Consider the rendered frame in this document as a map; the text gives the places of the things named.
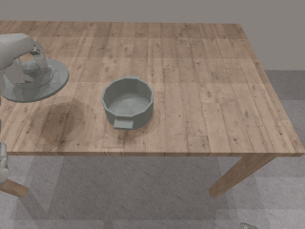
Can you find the table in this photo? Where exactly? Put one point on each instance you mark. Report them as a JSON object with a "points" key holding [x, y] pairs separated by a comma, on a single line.
{"points": [[211, 96]]}

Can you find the robot left forearm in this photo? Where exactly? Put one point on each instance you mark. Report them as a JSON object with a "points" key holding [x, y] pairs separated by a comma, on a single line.
{"points": [[6, 59]]}

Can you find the knob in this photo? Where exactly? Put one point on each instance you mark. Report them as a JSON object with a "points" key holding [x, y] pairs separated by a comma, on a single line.
{"points": [[32, 69]]}

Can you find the left robot hand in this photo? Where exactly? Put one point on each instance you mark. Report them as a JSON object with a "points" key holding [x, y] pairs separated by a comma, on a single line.
{"points": [[20, 44]]}

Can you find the pot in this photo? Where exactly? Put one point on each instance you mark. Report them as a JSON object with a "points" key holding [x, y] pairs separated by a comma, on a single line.
{"points": [[128, 103]]}

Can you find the lid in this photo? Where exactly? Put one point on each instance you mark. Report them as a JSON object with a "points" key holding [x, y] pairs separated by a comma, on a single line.
{"points": [[48, 83]]}

